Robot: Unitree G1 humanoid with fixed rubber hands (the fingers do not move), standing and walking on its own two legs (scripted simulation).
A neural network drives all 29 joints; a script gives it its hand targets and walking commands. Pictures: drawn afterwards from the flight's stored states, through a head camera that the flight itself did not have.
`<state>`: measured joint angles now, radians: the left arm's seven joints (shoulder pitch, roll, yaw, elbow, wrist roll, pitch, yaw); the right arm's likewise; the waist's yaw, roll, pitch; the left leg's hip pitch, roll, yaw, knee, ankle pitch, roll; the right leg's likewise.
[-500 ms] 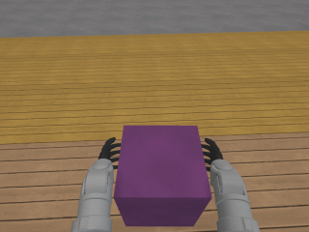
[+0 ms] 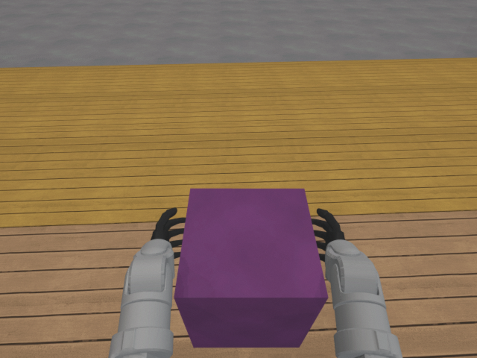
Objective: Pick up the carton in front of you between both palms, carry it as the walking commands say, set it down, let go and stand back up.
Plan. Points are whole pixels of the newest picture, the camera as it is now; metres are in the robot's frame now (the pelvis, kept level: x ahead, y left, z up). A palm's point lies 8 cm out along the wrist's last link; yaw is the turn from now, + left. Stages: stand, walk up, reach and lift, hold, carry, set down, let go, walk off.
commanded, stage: hold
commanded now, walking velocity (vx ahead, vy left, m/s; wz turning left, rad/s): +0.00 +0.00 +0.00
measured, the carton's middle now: (246, 271) +0.29 +0.00 -0.02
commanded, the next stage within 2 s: carry in 0.36 s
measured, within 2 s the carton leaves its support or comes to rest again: neither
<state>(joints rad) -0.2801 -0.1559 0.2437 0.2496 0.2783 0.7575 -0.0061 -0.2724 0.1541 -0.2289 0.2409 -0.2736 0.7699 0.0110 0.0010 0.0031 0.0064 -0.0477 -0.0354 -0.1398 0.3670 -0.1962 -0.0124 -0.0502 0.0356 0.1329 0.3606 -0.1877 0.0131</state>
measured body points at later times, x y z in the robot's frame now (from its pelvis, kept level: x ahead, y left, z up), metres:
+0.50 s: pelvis +0.01 +0.00 -0.01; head -0.03 +0.00 +0.44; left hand +0.32 +0.16 +0.05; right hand +0.32 -0.15 +0.05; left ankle +0.01 +0.13 -0.74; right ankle +0.01 -0.13 -0.74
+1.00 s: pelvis +0.23 +0.02 -0.03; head +0.23 +0.03 +0.42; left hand +0.48 +0.18 +0.06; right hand +0.49 -0.12 +0.07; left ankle +0.31 +0.10 -0.75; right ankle +0.05 -0.10 -0.74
